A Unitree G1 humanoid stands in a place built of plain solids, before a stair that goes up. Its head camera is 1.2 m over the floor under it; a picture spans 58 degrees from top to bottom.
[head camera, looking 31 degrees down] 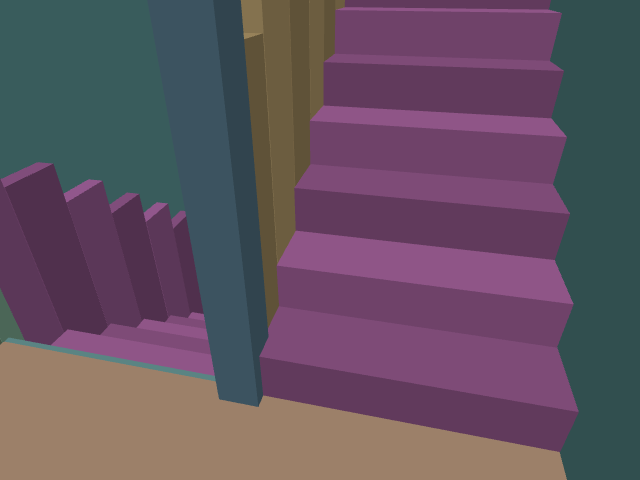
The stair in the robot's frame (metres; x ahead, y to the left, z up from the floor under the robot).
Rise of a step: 0.18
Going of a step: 0.25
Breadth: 0.94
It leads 13 degrees to the right of straight ahead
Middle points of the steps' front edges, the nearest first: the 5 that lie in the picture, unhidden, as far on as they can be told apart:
0.88 -0.25 0.18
1.12 -0.31 0.36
1.36 -0.36 0.54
1.60 -0.42 0.72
1.85 -0.47 0.91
